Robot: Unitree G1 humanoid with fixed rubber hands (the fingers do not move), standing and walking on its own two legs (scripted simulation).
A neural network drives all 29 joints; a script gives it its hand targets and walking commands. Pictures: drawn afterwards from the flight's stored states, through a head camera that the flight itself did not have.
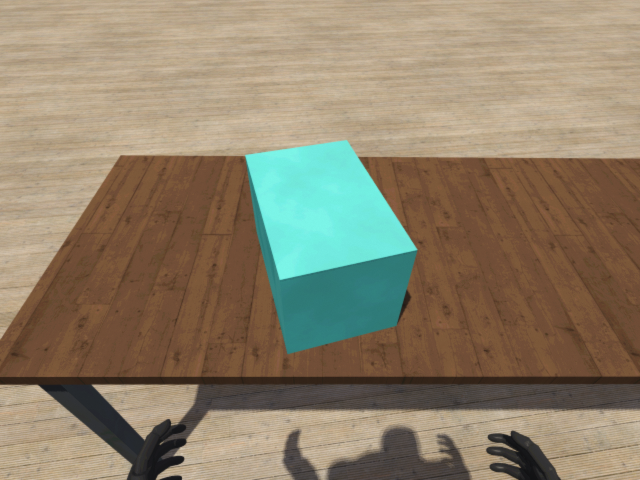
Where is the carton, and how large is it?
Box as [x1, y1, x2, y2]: [245, 140, 416, 353]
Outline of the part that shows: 346,140 245,155 256,230 287,353 396,325 415,257 416,248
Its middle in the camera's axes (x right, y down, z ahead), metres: +0.00 +0.00 +0.67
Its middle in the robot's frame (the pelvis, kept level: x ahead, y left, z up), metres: +0.52 +0.04 +0.00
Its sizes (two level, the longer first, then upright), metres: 0.294 0.191 0.190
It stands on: a table, 0.69 m high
